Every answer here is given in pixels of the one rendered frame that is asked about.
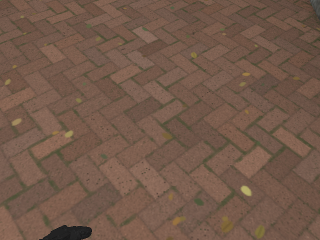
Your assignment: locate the left robot hand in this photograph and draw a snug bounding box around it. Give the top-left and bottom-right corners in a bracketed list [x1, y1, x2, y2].
[39, 225, 92, 240]

